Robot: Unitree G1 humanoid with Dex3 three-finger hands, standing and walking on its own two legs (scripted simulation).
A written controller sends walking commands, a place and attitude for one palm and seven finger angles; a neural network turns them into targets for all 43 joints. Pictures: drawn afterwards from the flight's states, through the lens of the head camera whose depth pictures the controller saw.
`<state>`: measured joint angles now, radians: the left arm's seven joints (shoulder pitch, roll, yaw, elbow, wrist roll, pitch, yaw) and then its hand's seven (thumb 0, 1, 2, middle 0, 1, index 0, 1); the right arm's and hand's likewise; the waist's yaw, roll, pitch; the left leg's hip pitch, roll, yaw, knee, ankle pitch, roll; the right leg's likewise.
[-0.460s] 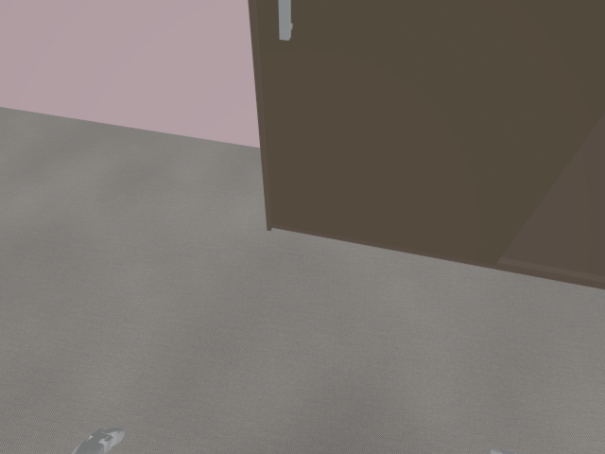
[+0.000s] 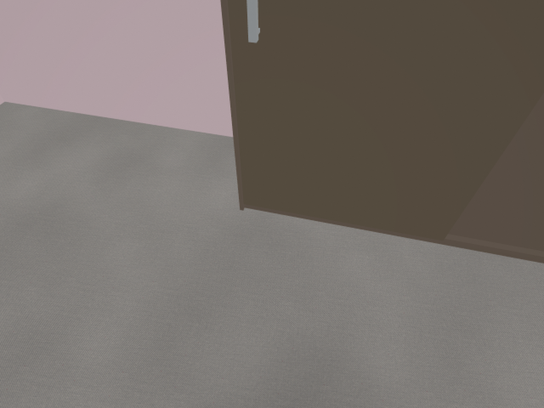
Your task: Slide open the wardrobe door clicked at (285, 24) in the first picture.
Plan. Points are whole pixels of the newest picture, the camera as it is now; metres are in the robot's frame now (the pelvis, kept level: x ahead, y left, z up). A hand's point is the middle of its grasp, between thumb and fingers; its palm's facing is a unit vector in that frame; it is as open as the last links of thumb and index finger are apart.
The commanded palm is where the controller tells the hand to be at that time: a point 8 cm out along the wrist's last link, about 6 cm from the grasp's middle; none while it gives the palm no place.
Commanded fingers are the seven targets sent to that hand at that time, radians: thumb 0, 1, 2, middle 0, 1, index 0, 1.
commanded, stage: stand and wait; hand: left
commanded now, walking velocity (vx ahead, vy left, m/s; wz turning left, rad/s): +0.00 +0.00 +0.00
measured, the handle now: out of the picture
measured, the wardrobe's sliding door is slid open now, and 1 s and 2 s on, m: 0.00 0.00 0.00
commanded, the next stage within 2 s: look at it before walking up in 0.48 s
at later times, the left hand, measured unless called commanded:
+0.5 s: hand out of the picture +0.07 +0.24 -0.15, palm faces -0.05 -0.94 -0.34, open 7.4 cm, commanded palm none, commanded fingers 0.00 0.90 0.90 -0.20 -0.30 -0.20 -0.30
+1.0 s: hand out of the picture +0.07 +0.24 -0.15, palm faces -0.04 -0.94 -0.34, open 7.4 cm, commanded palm none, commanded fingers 0.00 0.90 0.90 -0.20 -0.30 -0.20 -0.30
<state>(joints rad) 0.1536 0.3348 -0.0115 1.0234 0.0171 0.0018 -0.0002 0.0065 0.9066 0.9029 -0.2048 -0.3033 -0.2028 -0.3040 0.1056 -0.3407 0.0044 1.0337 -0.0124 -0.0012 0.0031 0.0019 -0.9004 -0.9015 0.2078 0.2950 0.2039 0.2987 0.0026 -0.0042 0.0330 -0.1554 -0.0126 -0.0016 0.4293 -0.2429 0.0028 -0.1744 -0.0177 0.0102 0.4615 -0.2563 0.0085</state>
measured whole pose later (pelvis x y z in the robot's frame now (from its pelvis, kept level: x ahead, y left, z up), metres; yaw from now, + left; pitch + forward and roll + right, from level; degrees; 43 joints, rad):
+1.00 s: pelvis -0.01 +0.00 +0.00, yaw +0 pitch -2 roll +0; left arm 0.14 0.34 -0.01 1.08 0.02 -0.01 0.00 0.01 0.91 0.90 -0.20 -0.30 -0.20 -0.30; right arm 0.11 -0.34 0.01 1.10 -0.01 -0.01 0.00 0.00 -0.90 -0.90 0.21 0.29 0.20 0.30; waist 0.00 -0.01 0.03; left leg -0.13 0.00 0.00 0.36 -0.20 0.00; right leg -0.15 -0.01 0.01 0.39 -0.20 0.00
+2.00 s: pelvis +0.19 +0.11 +0.00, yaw +12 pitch -1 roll +1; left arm 0.19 0.15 0.05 1.04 0.03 0.01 -0.01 0.01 0.91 0.90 -0.20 -0.30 -0.20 -0.30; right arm 0.45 -0.06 -0.01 1.13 -0.01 -0.08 -0.03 0.00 -0.90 -0.90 0.21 0.29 0.20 0.30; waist -0.03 -0.04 0.04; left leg 0.09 -0.08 0.08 0.24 -0.31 0.08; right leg -0.62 -0.09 -0.09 0.89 -0.14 0.02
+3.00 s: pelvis +0.33 +0.14 +0.00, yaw -9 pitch +0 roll +0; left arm 0.26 0.23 0.08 1.00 0.03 0.05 -0.01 0.01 0.91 0.90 -0.20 -0.30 -0.20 -0.30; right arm 0.29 -0.15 -0.01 1.00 -0.03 -0.01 -0.03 0.00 -0.90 -0.90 0.21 0.29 0.20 0.30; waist 0.00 -0.04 0.02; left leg -0.13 0.03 0.12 0.41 -0.28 0.02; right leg -0.45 -0.03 0.02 1.01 -0.38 0.04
